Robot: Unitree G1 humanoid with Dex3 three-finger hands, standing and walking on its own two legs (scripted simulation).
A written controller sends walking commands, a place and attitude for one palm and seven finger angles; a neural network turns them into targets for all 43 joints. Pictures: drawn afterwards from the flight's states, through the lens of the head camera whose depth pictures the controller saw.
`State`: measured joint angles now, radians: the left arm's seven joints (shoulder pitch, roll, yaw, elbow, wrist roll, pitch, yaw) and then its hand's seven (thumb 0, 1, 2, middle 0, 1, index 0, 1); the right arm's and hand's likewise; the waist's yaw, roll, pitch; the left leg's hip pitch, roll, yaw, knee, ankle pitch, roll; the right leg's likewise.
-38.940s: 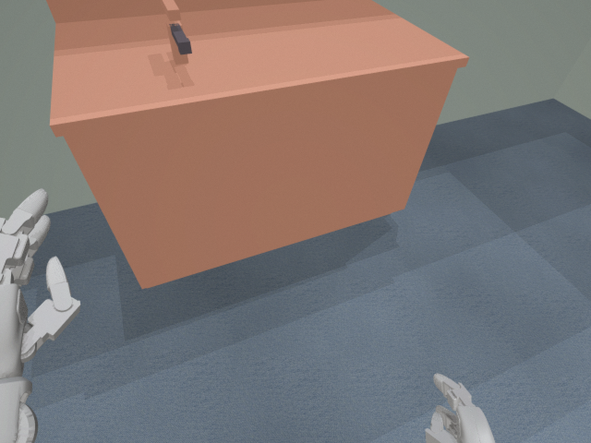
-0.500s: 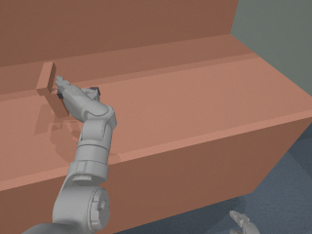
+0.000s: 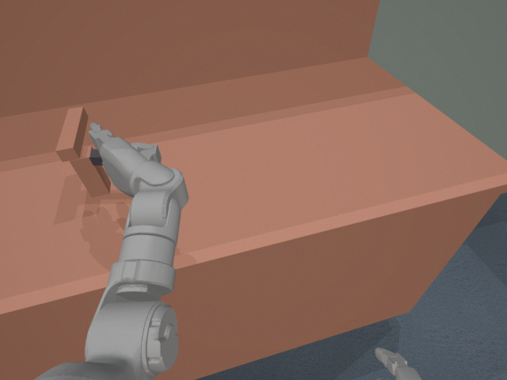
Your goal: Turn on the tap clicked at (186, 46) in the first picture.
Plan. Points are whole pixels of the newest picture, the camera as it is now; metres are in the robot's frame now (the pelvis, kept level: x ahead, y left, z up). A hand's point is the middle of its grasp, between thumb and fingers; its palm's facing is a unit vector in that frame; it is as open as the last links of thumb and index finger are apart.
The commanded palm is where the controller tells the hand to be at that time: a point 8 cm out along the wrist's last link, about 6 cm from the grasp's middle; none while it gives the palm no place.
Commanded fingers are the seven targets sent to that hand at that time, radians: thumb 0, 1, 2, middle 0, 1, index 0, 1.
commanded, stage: lift the hand up off the lever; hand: left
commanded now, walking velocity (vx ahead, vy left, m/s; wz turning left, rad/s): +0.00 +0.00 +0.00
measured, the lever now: (149, 156) +0.48 +0.23 +0.12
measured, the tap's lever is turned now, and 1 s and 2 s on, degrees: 73 73 73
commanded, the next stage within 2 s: draw the hand back beside the body in 0.76 s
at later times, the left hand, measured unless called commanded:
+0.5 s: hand (153, 144) +0.41 +0.18 +0.20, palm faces +0.77 -0.64 -0.05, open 7.8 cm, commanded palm +0.35 +0.20 +0.20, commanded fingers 0.00 0.90 0.90 -0.15 -0.15 -0.15 -0.15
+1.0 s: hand (171, 141) +0.40 +0.15 +0.21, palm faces +0.54 -0.84 -0.10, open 7.8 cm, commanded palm +0.34 +0.20 +0.20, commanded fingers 0.00 0.90 0.90 -0.16 -0.17 -0.16 -0.17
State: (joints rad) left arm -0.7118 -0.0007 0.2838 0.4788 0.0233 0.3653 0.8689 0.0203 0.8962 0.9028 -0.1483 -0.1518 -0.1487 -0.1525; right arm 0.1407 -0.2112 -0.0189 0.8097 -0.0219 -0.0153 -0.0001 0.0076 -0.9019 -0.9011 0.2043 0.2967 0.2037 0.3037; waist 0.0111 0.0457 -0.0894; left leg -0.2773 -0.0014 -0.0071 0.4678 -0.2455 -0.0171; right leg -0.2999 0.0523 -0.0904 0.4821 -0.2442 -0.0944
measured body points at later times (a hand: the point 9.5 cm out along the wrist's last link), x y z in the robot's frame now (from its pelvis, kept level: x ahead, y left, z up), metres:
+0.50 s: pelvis +0.00 +0.00 +0.00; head -0.02 -0.03 +0.45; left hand +0.36 +0.21 +0.20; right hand +0.19 -0.22 -0.11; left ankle +0.00 +0.13 -0.74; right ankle +0.01 -0.05 -0.74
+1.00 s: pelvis +0.00 -0.01 +0.00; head -0.03 -0.04 +0.45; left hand +0.37 +0.19 +0.21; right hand +0.18 -0.23 -0.10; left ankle +0.00 +0.13 -0.74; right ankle +0.01 -0.05 -0.74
